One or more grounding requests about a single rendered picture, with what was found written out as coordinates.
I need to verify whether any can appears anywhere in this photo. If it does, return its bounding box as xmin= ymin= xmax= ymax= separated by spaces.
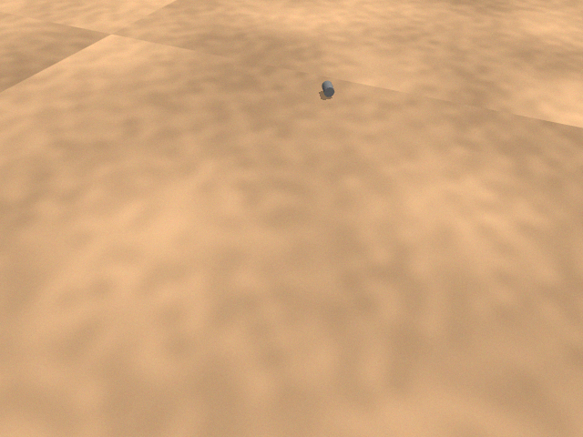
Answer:
xmin=322 ymin=81 xmax=334 ymax=97

